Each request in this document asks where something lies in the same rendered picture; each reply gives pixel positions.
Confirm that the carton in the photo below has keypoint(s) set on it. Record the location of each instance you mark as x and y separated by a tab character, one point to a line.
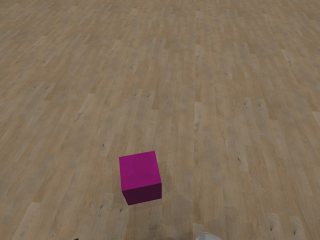
140	178

